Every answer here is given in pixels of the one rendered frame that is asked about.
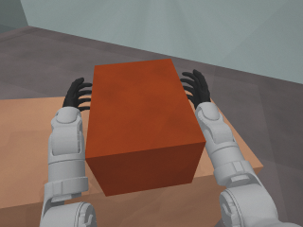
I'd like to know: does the left robot upper arm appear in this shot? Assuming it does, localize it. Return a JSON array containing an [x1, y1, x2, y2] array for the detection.
[[41, 201, 98, 227]]

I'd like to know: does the robot left forearm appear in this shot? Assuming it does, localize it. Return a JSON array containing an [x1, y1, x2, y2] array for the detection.
[[39, 106, 89, 227]]

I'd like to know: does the pedestal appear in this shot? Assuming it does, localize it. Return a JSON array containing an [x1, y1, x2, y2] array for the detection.
[[0, 91, 263, 227]]

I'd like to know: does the right robot upper arm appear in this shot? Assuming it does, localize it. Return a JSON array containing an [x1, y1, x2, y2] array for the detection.
[[219, 183, 302, 227]]

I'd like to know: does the robot left hand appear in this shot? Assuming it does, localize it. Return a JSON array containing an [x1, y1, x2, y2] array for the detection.
[[62, 78, 93, 112]]

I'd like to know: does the robot right hand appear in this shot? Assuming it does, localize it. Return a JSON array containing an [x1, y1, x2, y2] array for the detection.
[[180, 69, 211, 110]]

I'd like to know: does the robot right forearm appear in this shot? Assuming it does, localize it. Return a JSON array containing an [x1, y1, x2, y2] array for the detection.
[[195, 102, 278, 218]]

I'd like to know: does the carton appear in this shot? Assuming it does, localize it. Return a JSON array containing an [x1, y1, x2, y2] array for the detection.
[[85, 59, 206, 197]]

